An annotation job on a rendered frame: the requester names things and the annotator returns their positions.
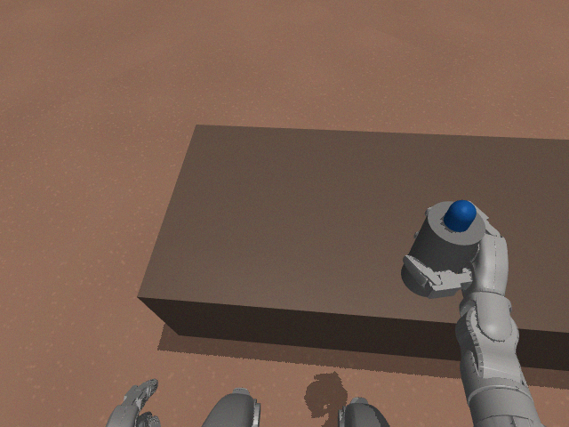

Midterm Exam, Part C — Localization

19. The bottle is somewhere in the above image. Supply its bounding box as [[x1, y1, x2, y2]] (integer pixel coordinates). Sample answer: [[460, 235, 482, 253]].
[[401, 200, 485, 297]]

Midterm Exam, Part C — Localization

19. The right robot hand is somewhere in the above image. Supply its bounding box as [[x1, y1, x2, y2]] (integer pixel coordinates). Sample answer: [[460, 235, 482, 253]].
[[403, 201, 509, 299]]

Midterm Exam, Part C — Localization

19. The left robot hand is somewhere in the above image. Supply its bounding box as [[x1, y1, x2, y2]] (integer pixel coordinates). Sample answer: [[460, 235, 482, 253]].
[[106, 379, 161, 427]]

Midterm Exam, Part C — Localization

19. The right robot arm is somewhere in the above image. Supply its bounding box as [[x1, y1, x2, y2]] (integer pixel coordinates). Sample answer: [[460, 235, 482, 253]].
[[455, 291, 547, 427]]

